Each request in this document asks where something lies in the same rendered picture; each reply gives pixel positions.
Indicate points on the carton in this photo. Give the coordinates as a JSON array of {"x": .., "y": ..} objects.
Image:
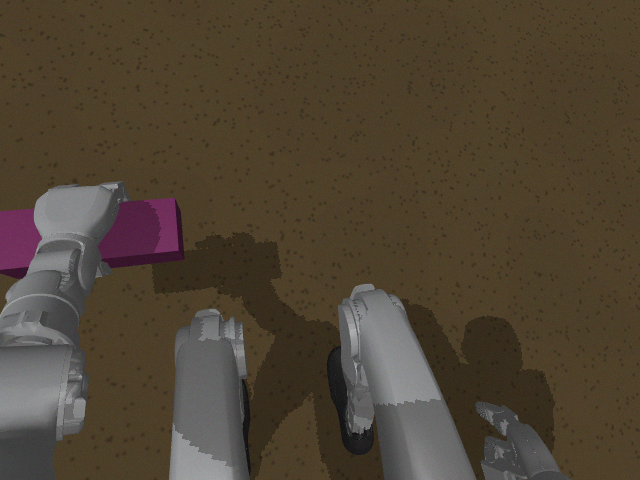
[{"x": 144, "y": 232}]

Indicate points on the left robot hand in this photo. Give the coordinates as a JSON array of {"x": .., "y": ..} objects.
[{"x": 88, "y": 211}]

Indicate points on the left robot arm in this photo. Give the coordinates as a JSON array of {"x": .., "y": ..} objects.
[{"x": 43, "y": 384}]

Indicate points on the right robot hand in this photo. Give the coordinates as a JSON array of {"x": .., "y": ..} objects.
[{"x": 523, "y": 456}]

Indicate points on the right robot foot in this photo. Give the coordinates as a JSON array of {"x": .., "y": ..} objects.
[{"x": 355, "y": 443}]

